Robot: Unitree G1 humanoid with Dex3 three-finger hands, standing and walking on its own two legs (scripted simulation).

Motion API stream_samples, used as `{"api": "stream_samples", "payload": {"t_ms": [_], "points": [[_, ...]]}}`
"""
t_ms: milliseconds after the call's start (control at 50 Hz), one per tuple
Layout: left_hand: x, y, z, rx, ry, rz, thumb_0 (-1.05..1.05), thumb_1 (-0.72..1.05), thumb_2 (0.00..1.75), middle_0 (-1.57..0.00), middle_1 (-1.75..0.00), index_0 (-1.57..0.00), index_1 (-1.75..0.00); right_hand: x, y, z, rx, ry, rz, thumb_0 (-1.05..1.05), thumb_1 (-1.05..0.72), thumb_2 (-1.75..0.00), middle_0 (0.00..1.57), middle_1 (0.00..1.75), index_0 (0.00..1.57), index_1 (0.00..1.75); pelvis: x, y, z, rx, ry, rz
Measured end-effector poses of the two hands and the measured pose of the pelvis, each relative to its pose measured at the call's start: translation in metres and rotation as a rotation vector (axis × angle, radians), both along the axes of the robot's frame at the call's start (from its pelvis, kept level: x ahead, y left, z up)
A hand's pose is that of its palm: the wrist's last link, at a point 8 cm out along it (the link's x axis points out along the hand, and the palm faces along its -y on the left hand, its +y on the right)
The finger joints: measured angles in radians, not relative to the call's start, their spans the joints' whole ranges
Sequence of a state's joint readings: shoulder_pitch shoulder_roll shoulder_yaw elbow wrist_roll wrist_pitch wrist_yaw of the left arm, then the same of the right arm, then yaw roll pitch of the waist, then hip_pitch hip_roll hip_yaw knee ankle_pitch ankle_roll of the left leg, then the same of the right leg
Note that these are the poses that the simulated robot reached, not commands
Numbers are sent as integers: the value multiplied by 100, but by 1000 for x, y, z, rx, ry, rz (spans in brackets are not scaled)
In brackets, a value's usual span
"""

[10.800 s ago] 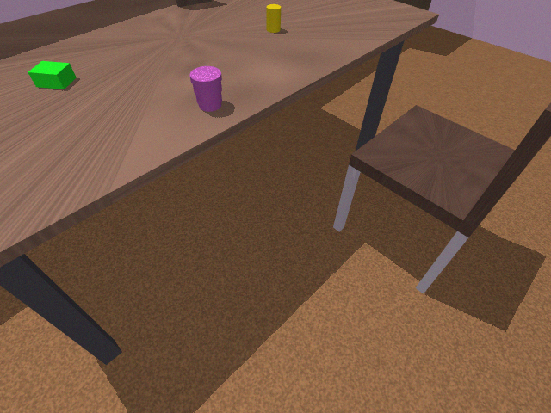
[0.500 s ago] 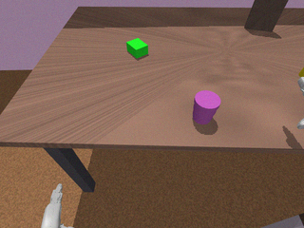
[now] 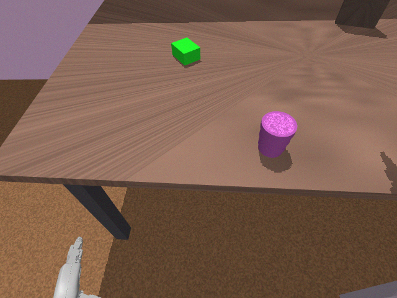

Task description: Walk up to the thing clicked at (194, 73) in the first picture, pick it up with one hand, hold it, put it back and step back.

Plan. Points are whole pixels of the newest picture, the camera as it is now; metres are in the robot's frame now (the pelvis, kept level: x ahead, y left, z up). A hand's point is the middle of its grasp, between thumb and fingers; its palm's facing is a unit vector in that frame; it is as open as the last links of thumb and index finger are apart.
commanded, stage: go down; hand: right
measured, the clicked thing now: (274, 136) +0.46 -0.15 +0.03
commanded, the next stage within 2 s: approach in 0.78 s
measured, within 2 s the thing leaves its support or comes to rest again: neither
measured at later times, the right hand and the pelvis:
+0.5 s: hand out of the picture +0.42 -0.34 +0.17, palm faces +0.09 +1.00 +0.02, open 17.7 cm; pelvis +0.00 -0.01 +0.00, yaw +1 degrees
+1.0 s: hand out of the picture +0.41 -0.34 +0.16, palm faces +0.09 +1.00 +0.01, open 17.8 cm; pelvis +0.00 +0.00 +0.00, yaw +0 degrees
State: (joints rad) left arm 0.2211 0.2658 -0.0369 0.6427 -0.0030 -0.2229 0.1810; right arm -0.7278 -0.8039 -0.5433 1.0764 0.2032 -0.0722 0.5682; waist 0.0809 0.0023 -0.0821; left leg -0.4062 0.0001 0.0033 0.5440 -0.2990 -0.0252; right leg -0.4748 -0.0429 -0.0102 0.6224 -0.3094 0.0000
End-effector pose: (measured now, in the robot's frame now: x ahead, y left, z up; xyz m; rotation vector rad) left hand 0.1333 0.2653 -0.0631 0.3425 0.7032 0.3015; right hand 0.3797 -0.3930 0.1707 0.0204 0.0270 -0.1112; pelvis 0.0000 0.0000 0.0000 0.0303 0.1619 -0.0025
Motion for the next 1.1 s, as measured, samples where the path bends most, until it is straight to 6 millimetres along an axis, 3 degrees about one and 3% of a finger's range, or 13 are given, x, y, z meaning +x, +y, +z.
{"api": "stream_samples", "payload": {"t_ms": [260,420,620,740,1000,1100], "points": [[-1,-7,3,8,-7,-14,-1,-52,5,-5,-5,-6,-5,8,-9,1,-6,14,7,-2,60,-3,4,5,4,5,-2,-5,-2,7,15,-1],[-8,-14,-2,-11,9,-19,-1,-52,5,-5,-5,-6,-5,11,-4,-4,-8,35,24,-2,60,-4,4,5,4,5,-2,-8,-2,10,23,5],[-3,-10,4,-10,-26,-15,-1,-52,5,-5,-5,-6,-4,8,-6,7,-2,11,-10,-2,60,-3,5,5,5,4,-1,-6,-1,6,10,3],[-2,-9,5,-7,-22,-30,-1,-52,5,-5,-5,-6,-4,2,-10,-2,-17,46,-5,-2,60,-4,5,5,4,4,-1,-3,-2,4,14,0],[-2,-5,0,-5,-15,-12,-1,-53,5,-5,-5,-5,-5,7,3,-6,-3,22,24,-2,61,-4,4,5,4,5,-3,-3,-3,6,16,0],[-2,-10,0,-20,-23,-32,-1,-53,5,-5,-5,-5,-5,9,14,-22,-4,70,44,-2,61,-3,4,5,4,4,-4,-3,-3,4,19,-1]]}}
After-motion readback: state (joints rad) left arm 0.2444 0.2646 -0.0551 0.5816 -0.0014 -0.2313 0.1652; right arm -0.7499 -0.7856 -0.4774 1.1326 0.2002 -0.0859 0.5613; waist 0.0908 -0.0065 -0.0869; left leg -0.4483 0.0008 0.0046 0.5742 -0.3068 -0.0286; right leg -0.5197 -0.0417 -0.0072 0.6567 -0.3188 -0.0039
